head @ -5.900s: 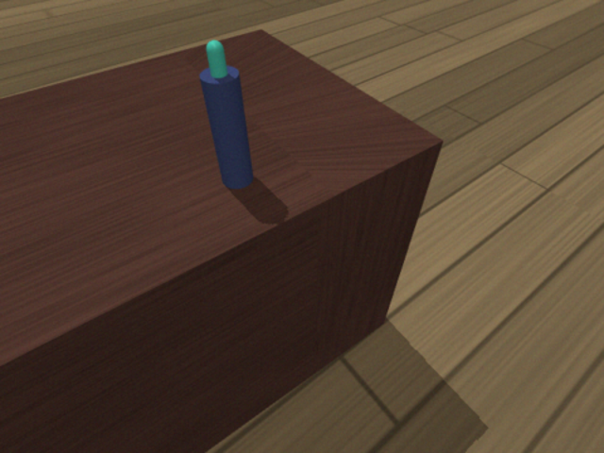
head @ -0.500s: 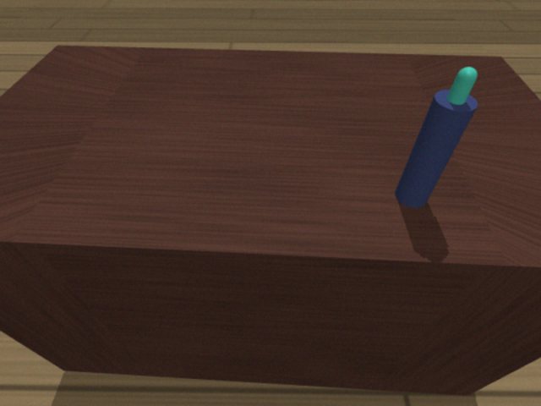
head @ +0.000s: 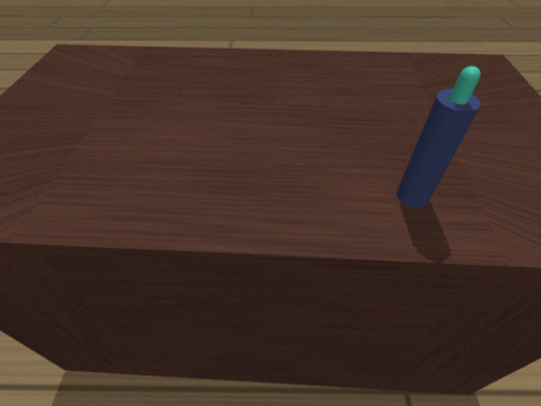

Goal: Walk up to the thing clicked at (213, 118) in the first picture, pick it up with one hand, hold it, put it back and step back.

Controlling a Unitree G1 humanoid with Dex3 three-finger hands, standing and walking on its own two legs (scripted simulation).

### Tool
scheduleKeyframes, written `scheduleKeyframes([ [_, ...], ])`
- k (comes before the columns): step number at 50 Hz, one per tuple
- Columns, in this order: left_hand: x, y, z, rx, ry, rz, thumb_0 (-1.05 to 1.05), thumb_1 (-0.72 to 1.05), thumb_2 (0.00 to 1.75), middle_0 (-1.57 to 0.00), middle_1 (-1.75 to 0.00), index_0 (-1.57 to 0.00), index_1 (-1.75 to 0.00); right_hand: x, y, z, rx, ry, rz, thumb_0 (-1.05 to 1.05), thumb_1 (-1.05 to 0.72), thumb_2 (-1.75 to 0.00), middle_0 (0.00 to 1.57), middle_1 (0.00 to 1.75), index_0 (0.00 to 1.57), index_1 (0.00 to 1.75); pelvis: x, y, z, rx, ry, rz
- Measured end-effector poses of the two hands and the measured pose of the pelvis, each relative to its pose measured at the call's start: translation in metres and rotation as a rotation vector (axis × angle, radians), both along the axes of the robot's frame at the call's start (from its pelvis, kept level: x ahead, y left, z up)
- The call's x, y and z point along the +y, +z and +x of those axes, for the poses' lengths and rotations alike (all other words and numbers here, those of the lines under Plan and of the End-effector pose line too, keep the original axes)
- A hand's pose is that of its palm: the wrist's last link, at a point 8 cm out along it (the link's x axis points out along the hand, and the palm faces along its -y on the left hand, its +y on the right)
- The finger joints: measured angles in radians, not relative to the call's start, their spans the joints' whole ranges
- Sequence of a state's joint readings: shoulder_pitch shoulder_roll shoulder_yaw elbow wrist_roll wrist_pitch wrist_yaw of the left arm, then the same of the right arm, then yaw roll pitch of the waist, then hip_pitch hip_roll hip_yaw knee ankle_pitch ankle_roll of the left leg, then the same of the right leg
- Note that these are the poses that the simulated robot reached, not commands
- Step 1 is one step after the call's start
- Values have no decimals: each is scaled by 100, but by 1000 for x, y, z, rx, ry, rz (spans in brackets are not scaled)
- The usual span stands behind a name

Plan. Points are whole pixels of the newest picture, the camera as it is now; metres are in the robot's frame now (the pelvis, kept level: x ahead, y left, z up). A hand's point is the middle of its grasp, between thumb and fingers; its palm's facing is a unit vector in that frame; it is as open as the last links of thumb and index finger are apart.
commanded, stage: stand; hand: right
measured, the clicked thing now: (437, 143) +0.48 -0.24 +0.14
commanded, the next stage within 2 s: rise first in 0.06 s
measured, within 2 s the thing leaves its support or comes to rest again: neither
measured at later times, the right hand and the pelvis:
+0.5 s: hand (454, 399) +0.18 -0.26 -0.10, palm faces +0.22 +0.92 -0.33, open 13.3 cm; pelvis +0.00 +0.00 -0.01, yaw -1 degrees
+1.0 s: hand (510, 357) +0.19 -0.27 +0.04, palm faces +0.34 +0.86 -0.38, open 17.6 cm; pelvis +0.01 +0.00 -0.01, yaw -1 degrees
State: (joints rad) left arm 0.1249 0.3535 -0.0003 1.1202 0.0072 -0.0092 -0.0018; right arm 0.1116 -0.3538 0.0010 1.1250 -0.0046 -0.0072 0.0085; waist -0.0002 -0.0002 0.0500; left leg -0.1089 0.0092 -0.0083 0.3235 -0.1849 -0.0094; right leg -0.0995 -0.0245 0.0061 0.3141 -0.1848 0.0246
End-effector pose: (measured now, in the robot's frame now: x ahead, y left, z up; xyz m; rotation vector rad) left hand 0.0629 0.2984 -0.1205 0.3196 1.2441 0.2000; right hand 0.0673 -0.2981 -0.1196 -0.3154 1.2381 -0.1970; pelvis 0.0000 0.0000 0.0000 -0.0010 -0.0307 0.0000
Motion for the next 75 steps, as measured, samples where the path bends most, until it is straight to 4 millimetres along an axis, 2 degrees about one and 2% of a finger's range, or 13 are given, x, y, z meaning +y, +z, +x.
scheduleKeyframes([
  [10, 0, 0, 3, -14, 15, -5, 1, 90, 89, -19, -29, -19, -29, 1, 0, 4, -13, -6, 2, 0, -90, -89, 20, 29, 19, 29, 0, -1, 1, 13, -2, 2],
  [13, -8, 2, 27, -156, 34, -17, 1, 84, 83, -15, -24, -15, -24, 9, 4, 29, -158, -28, 14, 1, -83, -83, 16, 24, 16, 24, -1, -5, -6, 28, -1, 1],
  [17, -15, 6, 64, -292, 54, -18, 1, 67, 66, -10, -15, -9, -15, 11, 11, 64, -303, -59, 5, 1, -66, -66, 12, 15, 11, 15, -1, -10, -12, 67, -5, 0],
  [21, -22, 15, 86, -378, 55, -27, 1, 46, 45, -7, -9, -7, -9, 7, 30, 83, -427, -73, -11, 0, -44, -45, 10, 10, 9, 10, -2, -9, -8, 84, -7, 1],
  [27, -30, 23, 90, -421, 56, -38, 1, 14, 22, -5, -6, -6, -5, -4, 56, 81, -509, -77, -58, 0, -10, -24, 7, 6, 6, 6, -2, -7, 4, 74, -11, 3],
  [34, -46, 31, 97, -479, 17, -56, 1, -24, 10, -6, -5, -6, -5, -7, 91, 86, -643, -55, -106, 0, 27, -12, 5, 6, 5, 5, -3, -7, 10, 45, -18, 2],
  [40, -56, 40, 111, -545, -13, -80, 0, -42, 5, -6, -5, -6, -5, -7, 133, 95, -821, -23, -141, -1, 46, -7, 5, 6, 5, 6, -4, -6, 13, 23, -20, 1],
  [46, -54, 35, 106, -529, 3, -101, 0, -50, 3, -6, -4, -6, -5, -9, 167, 93, -934, 11, -180, -1, 55, -4, 4, 6, 5, 6, -5, -6, 15, 8, -25, 0],
  [51, -44, 33, 99, -516, 21, -83, 0, -52, 3, -6, -4, -6, -5, -11, 188, 89, -1000, 36, -220, -1, 58, -3, 4, 6, 5, 6, -5, -6, 12, -5, -25, -2],
  [58, -42, 37, 98, -533, 12, -78, -1, -54, 3, -6, -4, -5, -5, -8, 216, 85, -1114, 86, -258, -2, 60, -3, 4, 6, 5, 6, -3, -6, 7, -18, -28, -3],
  [75, -45, 33, 87, -551, 24, -113, -1, -55, 4, -5, -4, -5, -5, -10, 269, 65, -1304, 166, -373, -2, 61, -3, 5, 6, 5, 6, -2, -6, -8, -40, -35, -3],
])
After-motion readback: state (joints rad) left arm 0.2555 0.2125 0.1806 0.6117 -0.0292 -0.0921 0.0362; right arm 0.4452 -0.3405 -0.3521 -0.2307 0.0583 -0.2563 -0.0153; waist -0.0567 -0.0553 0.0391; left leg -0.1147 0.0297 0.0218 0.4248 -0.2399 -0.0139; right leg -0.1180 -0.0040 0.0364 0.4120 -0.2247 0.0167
